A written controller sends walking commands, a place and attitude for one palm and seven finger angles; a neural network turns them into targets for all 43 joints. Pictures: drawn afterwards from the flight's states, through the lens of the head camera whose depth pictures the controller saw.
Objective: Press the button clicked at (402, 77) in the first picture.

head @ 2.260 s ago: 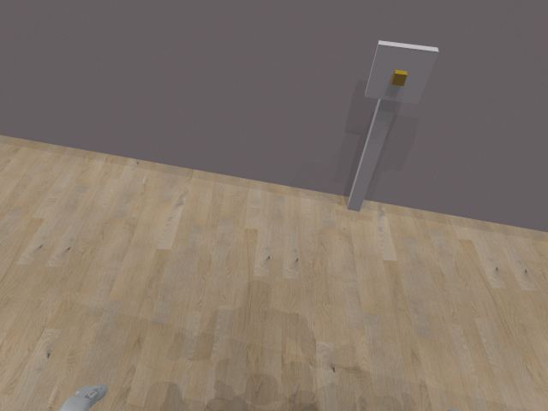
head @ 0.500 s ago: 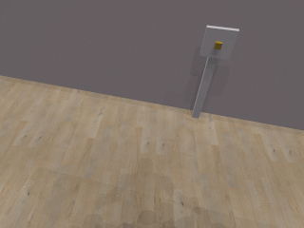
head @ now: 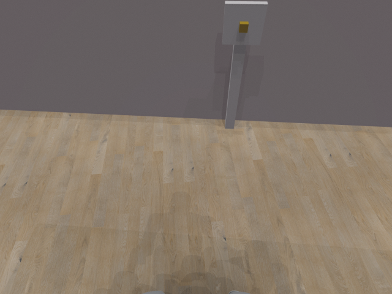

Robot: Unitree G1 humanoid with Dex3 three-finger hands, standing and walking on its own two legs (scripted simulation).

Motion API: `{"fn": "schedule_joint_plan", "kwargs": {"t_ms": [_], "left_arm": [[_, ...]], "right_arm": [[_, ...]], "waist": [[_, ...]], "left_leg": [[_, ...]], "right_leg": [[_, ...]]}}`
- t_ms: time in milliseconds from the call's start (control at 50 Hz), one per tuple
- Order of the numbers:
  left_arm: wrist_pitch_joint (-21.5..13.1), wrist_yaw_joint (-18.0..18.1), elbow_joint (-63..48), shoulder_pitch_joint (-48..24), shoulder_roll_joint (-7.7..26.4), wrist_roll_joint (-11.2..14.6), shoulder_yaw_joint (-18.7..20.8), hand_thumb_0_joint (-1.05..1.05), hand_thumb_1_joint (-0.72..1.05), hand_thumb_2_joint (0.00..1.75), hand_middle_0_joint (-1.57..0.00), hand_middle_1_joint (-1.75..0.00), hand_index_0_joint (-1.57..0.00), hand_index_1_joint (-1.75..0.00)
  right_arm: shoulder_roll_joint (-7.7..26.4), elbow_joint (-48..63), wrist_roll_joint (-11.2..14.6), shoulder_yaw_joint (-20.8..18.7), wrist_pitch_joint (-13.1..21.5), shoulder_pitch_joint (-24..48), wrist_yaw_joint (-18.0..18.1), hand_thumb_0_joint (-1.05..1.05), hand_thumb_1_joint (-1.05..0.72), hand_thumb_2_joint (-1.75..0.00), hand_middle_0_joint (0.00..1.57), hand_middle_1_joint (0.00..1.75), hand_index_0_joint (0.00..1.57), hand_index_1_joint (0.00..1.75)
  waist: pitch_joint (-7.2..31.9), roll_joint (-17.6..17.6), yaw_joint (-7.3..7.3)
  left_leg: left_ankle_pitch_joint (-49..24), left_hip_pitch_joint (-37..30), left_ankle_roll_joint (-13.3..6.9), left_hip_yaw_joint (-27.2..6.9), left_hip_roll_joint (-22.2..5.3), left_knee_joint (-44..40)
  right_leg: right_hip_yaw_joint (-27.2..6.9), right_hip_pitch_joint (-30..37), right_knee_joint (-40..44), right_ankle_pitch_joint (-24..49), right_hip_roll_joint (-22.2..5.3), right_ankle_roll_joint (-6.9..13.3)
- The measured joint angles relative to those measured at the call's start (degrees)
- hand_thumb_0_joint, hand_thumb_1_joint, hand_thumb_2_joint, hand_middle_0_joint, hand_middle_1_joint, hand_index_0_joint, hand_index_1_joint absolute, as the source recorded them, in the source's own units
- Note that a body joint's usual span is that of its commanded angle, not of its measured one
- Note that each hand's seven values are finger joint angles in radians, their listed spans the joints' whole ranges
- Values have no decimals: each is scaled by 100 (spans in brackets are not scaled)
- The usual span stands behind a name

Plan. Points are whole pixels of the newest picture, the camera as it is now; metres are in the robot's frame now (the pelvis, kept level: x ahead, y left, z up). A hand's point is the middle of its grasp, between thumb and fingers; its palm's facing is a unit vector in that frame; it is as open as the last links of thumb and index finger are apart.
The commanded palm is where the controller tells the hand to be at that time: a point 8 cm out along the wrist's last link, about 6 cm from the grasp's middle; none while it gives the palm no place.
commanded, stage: walk to a spot facing it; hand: left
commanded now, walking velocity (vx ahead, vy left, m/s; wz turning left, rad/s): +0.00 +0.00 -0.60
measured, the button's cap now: (243, 26) +1.17 -0.12 -0.03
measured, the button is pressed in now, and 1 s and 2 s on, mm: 0 0 0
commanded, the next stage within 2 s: turn to face it in 1.74 s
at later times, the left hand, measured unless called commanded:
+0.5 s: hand out of the picture +0.09 +0.26 -0.15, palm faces -0.20 -0.95 -0.23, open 7.4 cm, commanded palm none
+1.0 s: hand (197, 238) +0.27 +0.03 -0.15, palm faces -0.62 -0.76 -0.17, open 7.4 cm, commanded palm none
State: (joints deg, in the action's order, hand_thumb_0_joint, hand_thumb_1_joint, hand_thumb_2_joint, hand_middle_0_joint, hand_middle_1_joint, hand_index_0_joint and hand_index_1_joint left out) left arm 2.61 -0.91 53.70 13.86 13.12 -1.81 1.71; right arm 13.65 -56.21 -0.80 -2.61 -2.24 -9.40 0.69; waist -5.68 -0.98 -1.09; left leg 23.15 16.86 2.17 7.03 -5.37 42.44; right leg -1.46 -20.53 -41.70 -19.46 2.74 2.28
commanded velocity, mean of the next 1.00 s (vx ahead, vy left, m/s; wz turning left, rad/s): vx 0.21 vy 0.00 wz -0.54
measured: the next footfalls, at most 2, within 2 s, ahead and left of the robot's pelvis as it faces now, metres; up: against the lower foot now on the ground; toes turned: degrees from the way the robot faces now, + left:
left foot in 0.42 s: +0.02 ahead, +0.15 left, +0.00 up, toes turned -14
right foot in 0.92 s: +0.03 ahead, -0.17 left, +0.00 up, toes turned -41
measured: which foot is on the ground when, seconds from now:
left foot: up 0.00-0.40, down 0.42-0.92, up 0.94-1.00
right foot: down 0.00-0.42, up 0.44-0.90, down 0.92-1.00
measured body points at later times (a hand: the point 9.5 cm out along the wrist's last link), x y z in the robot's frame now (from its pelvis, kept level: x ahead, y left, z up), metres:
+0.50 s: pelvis -0.03 +0.06 +0.02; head -0.01 +0.08 +0.47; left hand +0.10 +0.31 -0.13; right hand +0.00 -0.22 -0.09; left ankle -0.02 +0.16 -0.72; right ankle -0.01 -0.08 -0.66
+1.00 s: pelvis +0.04 -0.03 +0.00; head +0.08 -0.05 +0.45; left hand +0.30 +0.07 -0.13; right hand -0.19 -0.16 -0.13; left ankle +0.01 +0.15 -0.65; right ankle +0.00 -0.14 -0.72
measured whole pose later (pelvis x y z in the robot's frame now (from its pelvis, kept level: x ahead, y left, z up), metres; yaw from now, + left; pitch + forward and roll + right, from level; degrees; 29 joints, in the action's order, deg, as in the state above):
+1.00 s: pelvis +0.04 -0.03 +0.00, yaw -34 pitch +0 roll -2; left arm -2.4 -2.1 51.3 4.4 12.1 -1.2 2.5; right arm 12.0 -62.5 -1.0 -2.6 -0.1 -26.8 0.0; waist -5.4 -0.4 4.4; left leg 28.9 16.2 2.8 7.3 -10.8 61.2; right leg 7.1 -19.7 -36.2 -15.7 -1.1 1.5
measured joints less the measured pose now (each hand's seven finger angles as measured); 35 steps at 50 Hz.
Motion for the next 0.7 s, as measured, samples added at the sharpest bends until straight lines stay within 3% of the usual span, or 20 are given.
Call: {"fn": "schedule_joint_plan", "kwargs": {"t_ms": [40,80,140,300,360,420,440,480,560,620,700], "left_arm": [[-66,46,-79,69,-99,10,-7,0,91,90,-20,-30,-20,-30],[-68,79,-100,122,-184,26,-17,0,91,90,-20,-30,-20,-30],[-56,90,-89,207,-237,40,-19,0,91,90,-20,-30,-20,-30],[-42,98,-113,236,-108,13,101,0,91,90,-21,-30,-20,-30],[2,101,-149,172,11,-5,155,0,91,90,-21,-30,-20,-30],[80,88,-175,107,150,13,217,1,91,90,-20,-30,-20,-30],[122,70,-160,65,209,22,263,1,91,90,-20,-30,-20,-30],[174,9,-129,19,280,-10,338,1,91,90,-20,-30,-20,-30],[104,-162,-209,37,418,-66,431,1,91,90,-20,-30,-20,-30],[82,-216,-223,59,438,-76,443,1,91,90,-20,-30,-19,-30],[113,-250,-159,-15,382,-80,411,1,91,90,-20,-30,-19,-30]], "right_arm": [[-3,-3,13,-35,-98,2,12,0,-91,-90,20,30,20,30],[3,8,12,-58,-116,48,2,0,-91,-90,20,30,20,30],[-1,92,-1,-75,-66,97,-3,1,-91,-90,20,30,20,30],[8,285,40,-89,-1,248,63,0,-91,-90,20,30,20,30],[-6,373,80,-75,47,296,83,0,-91,-90,20,30,20,30],[-25,488,76,-31,189,204,97,0,-91,-90,20,30,20,30],[-70,495,42,-8,222,154,99,0,-91,-90,20,30,20,30],[-107,510,-1,53,235,-38,77,0,-91,-90,20,30,20,30],[-146,381,-44,111,271,-470,57,0,-91,-90,20,30,20,30],[-167,270,-53,98,361,-759,60,0,-91,-90,20,30,20,30],[-218,114,-54,72,468,-1128,47,0,-91,-90,20,30,20,30]], "waist": [[-8,-28,-26],[-32,-34,-63],[10,12,-59],[226,193,-139],[305,264,-179],[418,315,-109],[418,387,-90],[474,364,-28],[611,304,-18],[657,269,24],[618,283,136]], "left_leg": [[435,464,18,-385,180,1036],[310,790,29,-621,314,1726],[2,978,88,-715,363,1908],[65,565,113,-852,432,762],[111,232,30,-896,516,-67],[-328,-251,-158,-872,553,-1257],[-532,-279,-229,-794,568,-1280],[-647,-391,-309,-686,464,-1338],[-764,-744,-328,-413,235,-1765],[-762,-922,-332,-167,130,-1936],[-694,-1160,-299,201,48,-2104]], "right_leg": [[-7,-46,71,65,44,84],[-91,17,395,295,98,100],[-266,113,917,653,153,104],[-816,103,1515,1170,286,-34],[-1036,4,1541,1274,357,-145],[-1170,-205,1259,1057,454,-284],[-1106,-353,838,493,443,-303],[-644,-733,-319,-122,383,-374],[-51,-1265,-2191,173,52,-476],[101,-1304,-2442,407,-249,-512],[212,-1181,-1905,516,-587,-556]]}}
